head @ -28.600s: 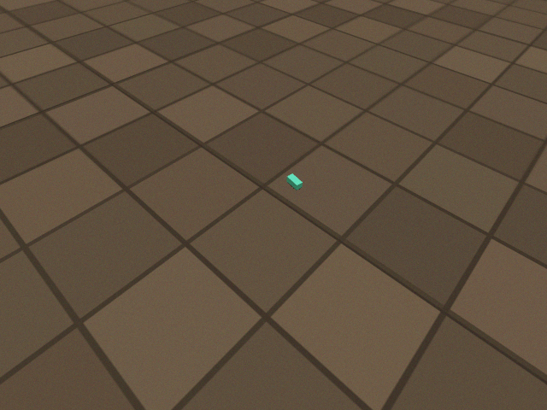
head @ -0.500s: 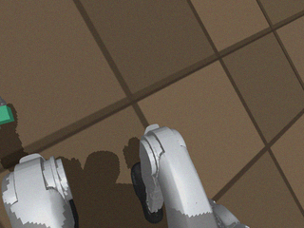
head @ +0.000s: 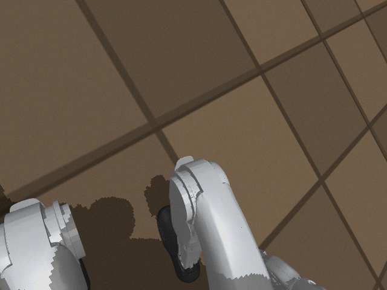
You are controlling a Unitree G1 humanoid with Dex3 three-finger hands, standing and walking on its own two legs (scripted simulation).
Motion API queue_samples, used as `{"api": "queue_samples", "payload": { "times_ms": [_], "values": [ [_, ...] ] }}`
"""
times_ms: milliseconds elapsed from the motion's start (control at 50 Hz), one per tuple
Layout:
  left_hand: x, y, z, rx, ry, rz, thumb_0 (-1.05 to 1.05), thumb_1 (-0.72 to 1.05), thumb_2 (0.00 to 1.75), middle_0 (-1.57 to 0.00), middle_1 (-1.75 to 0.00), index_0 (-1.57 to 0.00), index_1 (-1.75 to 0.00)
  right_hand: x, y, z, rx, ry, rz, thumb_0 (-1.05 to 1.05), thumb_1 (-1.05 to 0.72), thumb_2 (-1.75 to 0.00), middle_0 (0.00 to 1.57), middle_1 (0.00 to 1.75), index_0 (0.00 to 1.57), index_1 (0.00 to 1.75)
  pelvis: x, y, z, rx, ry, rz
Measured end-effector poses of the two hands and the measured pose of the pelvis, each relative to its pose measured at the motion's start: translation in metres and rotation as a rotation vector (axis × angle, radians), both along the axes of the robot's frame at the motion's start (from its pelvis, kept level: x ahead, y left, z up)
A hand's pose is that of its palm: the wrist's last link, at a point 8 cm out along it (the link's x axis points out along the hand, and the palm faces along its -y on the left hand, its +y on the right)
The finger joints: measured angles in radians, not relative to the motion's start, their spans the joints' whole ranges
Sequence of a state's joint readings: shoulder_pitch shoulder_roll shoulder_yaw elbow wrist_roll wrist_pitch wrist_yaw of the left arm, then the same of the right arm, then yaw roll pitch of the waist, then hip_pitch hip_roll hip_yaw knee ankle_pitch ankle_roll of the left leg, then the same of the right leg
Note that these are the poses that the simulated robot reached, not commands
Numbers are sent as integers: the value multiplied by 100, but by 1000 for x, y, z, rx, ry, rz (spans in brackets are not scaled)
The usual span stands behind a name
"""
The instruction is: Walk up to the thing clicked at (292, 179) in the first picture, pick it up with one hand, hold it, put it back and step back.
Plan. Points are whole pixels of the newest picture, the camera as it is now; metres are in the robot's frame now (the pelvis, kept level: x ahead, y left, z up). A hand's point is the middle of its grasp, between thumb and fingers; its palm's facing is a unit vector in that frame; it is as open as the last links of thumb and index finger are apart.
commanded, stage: rest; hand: left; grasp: from above
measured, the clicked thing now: out of the picture +0.42 +0.31 -0.27
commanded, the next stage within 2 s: open in 0.12 s
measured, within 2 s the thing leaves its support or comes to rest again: neither
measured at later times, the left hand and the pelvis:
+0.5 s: hand out of the picture +0.40 +0.31 -0.24, palm faces -0.44 -0.14 -0.89, open 8.0 cm; pelvis +0.00 +0.00 +0.00, yaw -1 degrees
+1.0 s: hand out of the picture +0.40 +0.31 -0.24, palm faces -0.44 -0.16 -0.88, open 11.8 cm; pelvis -0.01 +0.00 +0.00, yaw -1 degrees
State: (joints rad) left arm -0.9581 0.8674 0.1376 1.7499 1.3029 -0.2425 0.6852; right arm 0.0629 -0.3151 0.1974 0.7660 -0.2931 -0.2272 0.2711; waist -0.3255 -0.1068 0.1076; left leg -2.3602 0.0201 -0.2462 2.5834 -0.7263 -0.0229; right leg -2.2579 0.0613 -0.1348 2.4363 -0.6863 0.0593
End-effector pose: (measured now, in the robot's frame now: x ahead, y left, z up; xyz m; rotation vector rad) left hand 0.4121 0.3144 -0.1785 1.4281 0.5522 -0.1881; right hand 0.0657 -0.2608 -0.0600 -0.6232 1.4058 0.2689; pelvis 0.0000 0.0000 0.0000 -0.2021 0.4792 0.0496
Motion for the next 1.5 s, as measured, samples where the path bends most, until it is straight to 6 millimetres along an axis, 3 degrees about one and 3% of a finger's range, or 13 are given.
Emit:
{"api": "queue_samples", "payload": {
  "times_ms": [280,380,720,920,1180,1400,1500],
  "values": [
    [1,0,0,-1,2,10,-1,46,5,-107,-5,-108,-4,-11,4,6,20,15,27,0,-90,-90,20,30,20,30,-4,0,2,-8,-19,-9],
    [0,-1,-3,-1,2,3,-1,46,10,-101,-11,-101,-9,-12,5,7,19,15,37,0,-90,-90,20,30,20,30,-5,1,2,-12,-25,-12],
    [-3,-1,-6,-4,-5,6,0,9,47,-77,-52,-63,-43,0,7,14,29,-10,77,0,-90,-90,20,30,20,30,-5,3,4,-22,-30,-10],
    [-3,-1,-8,-9,1,6,0,-8,62,-65,-71,-47,-59,-3,7,15,26,-5,63,0,-90,-90,20,30,20,30,-6,3,4,-25,-27,-9],
    [6,1,-10,2,-13,21,0,-22,75,-36,-76,-33,-74,-10,7,17,21,17,47,0,-90,-90,20,30,20,30,-4,3,4,-28,-20,-12],
    [3,4,-11,-7,11,32,0,-28,81,-26,-81,-27,-81,-11,9,14,41,24,50,0,-90,-90,20,30,20,30,-4,2,4,-23,-24,-11],
    [13,7,2,-5,-61,21,0,-30,82,-25,-83,-26,-82,-9,7,13,37,16,39,0,-90,-90,20,30,20,30,-3,2,4,-22,-17,-10]
  ]
}}
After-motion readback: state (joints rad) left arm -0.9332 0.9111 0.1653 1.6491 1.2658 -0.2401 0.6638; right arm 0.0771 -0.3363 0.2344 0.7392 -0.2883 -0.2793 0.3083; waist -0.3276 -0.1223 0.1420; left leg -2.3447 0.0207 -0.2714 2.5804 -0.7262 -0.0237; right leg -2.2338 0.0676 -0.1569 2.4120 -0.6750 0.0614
